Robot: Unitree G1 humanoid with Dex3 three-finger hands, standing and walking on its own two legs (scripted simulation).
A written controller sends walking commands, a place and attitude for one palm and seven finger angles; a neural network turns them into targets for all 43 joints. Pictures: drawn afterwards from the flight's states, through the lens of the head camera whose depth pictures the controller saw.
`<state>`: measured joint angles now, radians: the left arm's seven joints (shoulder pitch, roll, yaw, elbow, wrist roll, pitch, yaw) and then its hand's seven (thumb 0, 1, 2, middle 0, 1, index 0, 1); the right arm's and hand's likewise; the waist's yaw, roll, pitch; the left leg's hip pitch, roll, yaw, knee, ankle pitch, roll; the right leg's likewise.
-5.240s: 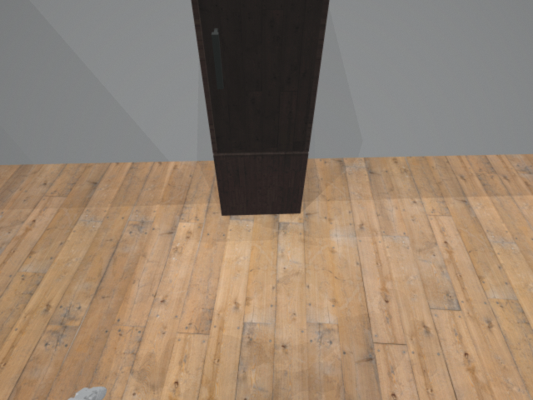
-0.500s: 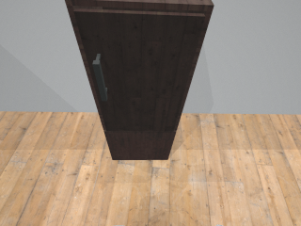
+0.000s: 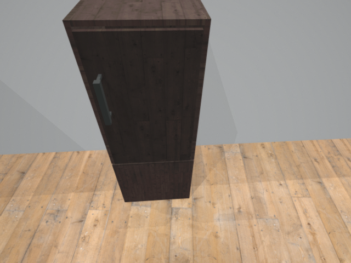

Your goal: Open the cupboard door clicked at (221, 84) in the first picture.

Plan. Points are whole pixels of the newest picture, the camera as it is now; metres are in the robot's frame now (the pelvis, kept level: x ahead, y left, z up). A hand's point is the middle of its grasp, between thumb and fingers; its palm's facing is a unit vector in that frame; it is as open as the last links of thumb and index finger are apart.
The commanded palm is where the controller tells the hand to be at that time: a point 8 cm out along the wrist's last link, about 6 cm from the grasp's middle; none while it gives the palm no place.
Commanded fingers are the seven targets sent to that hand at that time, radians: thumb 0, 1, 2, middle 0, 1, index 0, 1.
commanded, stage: come to a stop and stand still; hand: left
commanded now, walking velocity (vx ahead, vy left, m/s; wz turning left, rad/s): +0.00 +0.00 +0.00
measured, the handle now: (104, 100) +0.59 +0.25 +0.05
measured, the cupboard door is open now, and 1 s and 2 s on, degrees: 0 0 0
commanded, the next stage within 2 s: look again from close up in 0.02 s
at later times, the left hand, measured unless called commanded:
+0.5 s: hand out of the picture +0.00 +0.16 -0.17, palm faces +0.04 -0.99 -0.16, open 7.3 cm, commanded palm none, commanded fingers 0.00 0.90 0.90 -0.20 -0.30 -0.20 -0.30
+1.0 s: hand out of the picture +0.04 +0.18 -0.16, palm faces +0.02 -0.98 -0.20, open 7.3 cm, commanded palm none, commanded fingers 0.00 0.90 0.90 -0.20 -0.30 -0.20 -0.30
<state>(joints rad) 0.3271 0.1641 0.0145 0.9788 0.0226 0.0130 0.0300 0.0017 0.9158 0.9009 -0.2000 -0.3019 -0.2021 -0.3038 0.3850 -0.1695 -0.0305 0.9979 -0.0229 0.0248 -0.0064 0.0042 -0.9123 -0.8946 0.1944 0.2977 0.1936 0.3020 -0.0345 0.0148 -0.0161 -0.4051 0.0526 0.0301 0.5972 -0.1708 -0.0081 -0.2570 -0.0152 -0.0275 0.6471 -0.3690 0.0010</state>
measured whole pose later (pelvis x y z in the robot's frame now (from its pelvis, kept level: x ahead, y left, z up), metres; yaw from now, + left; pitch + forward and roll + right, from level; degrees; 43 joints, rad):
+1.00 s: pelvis +0.05 +0.00 +0.01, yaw -1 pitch -1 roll +0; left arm 0.31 0.17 0.00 1.09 0.02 -0.02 0.03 0.00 0.91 0.90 -0.20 -0.30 -0.20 -0.30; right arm 0.24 -0.17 -0.01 1.11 -0.01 -0.01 -0.02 0.00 -0.92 -0.89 0.20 0.30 0.20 0.30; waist 0.01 -0.01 0.02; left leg -0.27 0.04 0.04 0.46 -0.17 -0.02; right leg -0.11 -0.03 -0.02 0.46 -0.34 0.01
